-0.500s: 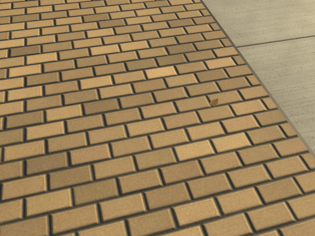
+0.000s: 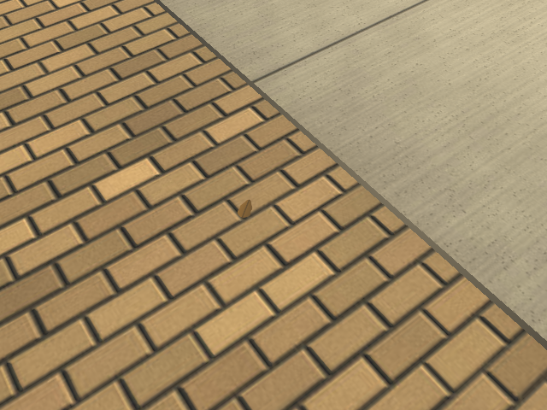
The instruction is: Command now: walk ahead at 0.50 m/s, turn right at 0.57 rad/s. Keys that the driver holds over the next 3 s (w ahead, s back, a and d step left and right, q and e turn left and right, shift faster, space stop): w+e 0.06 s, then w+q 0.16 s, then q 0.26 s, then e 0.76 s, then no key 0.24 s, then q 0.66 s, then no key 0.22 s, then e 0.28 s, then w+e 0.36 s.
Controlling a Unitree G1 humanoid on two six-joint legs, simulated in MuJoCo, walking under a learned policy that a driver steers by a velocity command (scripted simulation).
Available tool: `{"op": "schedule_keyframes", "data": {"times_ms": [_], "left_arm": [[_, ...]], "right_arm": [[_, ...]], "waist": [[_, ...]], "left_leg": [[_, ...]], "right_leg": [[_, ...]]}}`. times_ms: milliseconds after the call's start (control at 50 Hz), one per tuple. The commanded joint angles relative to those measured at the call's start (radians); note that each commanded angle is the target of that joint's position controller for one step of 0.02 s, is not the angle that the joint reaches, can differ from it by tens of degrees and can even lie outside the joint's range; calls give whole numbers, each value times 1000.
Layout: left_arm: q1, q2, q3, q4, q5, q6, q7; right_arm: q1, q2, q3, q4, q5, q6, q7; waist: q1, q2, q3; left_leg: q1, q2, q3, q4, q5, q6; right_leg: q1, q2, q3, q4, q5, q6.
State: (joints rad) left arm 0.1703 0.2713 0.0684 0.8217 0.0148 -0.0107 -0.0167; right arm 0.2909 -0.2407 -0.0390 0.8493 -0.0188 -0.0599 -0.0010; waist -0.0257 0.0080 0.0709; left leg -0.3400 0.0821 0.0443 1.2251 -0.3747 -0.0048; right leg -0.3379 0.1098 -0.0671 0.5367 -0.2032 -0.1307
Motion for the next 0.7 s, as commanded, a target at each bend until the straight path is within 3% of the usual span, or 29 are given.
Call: {"op": "schedule_keyframes", "data": {"times_ms": [20,40,100,140,220,280,340,380,400,420,440,460,480,500,520,540,580,620,700], "left_arm": [[71,115,29,-26,-17,-20,17],[82,115,28,-26,-19,-32,14],[135,127,28,-6,-14,-51,8],[187,110,19,17,-13,-57,7],[243,113,11,41,-7,-67,9],[256,95,-4,64,5,-68,22],[238,100,-12,81,12,-66,40],[190,133,-4,76,13,-62,56],[159,150,1,70,4,-58,59],[139,148,-2,39,-8,-64,60],[287,32,-22,18,-22,-66,54],[294,80,-17,33,0,-50,52],[218,100,-15,22,7,-44,48],[174,95,-18,20,11,-41,42],[152,87,-19,20,13,-30,38],[173,72,-22,27,18,-9,33],[221,35,-32,59,12,21,28],[227,22,-36,79,4,32,27],[125,55,-26,66,7,48,32]], "right_arm": [[29,-113,-23,-75,-26,3,4],[32,-107,-24,-77,-32,19,8],[-12,-84,-18,-88,-26,37,19],[-88,-81,-16,-103,-22,37,23],[-201,-84,-12,-129,-6,33,30],[-246,-61,0,-136,-3,23,33],[-196,-70,-1,-118,-6,13,31],[-29,-115,-19,-65,-11,3,21],[88,-128,-27,-29,-18,-9,15],[190,-184,-43,-8,-28,-17,8],[159,-283,-66,-23,-25,-11,9],[161,-259,-68,-34,34,0,17],[62,-214,-63,-62,40,12,13],[-23,-132,-38,-78,32,24,8],[-52,-86,-22,-78,26,29,3],[-50,-67,-11,-66,24,30,-3],[-38,-66,-2,-40,2,22,-4],[-46,-83,2,-25,-10,14,-6],[-55,-133,-10,-20,-5,32,-15]], "waist": [[-5,0,-66],[-11,-6,-78],[-2,-27,-65],[31,-45,-34],[79,-61,-23],[89,-50,8],[61,-77,-13],[-9,-94,-83],[-69,-76,-128],[-113,-9,-211],[4,241,-329],[-14,124,-453],[-4,46,-326],[17,-14,-211],[34,-33,-150],[52,-14,-133],[66,17,-142],[70,51,-143],[32,92,-114]], "left_leg": [[-223,52,-71,-57,57,-16],[-207,46,-62,-76,58,-27],[-244,47,-32,-186,158,-40],[-290,55,-22,-285,251,-34],[-339,38,-12,-432,373,1],[-285,-13,22,-552,394,31],[-160,-87,37,-623,341,71],[-28,-148,48,-666,271,106],[94,-151,37,-777,365,126],[301,-23,-98,-780,720,178],[601,291,-460,-655,1406,363],[617,312,-584,-733,1371,436],[479,267,-492,-788,1136,413],[338,218,-407,-848,963,368],[240,177,-341,-891,889,328],[152,147,-281,-925,848,295],[54,111,-192,-956,837,266],[29,100,-136,-977,764,243],[67,113,-136,-1021,371,212]], "right_leg": [[215,-268,355,-303,320,-158],[198,-252,340,-305,367,-161],[184,-228,283,-350,373,-143],[217,-223,255,-375,397,-108],[337,-236,199,-385,453,-50],[366,-241,111,-347,674,-23],[396,-260,66,-250,902,9],[434,-260,59,-42,1071,32],[403,-238,38,142,991,44],[244,-174,2,422,659,67],[-102,17,-16,805,-385,115],[-170,2,123,904,-368,118],[-208,-59,146,899,-281,121],[-210,-98,134,828,-236,122],[-184,-123,128,760,-222,127],[-108,-138,121,684,-205,133],[13,-125,105,594,-170,140],[51,-118,112,480,-155,142],[3,-128,98,342,-126,136]]}}
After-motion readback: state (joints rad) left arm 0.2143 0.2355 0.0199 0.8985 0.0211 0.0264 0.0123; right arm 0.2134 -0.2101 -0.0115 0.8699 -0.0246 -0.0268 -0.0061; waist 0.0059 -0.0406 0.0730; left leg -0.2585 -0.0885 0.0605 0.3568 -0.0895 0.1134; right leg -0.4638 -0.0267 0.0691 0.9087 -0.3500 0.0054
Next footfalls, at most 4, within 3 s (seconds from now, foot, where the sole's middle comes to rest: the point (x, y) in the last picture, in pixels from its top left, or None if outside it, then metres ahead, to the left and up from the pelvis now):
0.42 left None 0.39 0.10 -0.76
0.98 right None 0.31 -0.08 -0.76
1.50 left None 0.38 0.11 -0.76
1.92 right None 0.29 -0.08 -0.76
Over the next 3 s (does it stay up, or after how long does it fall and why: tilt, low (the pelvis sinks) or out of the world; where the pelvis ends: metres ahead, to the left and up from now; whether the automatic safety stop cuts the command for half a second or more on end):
stays up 0.30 -0.02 0.01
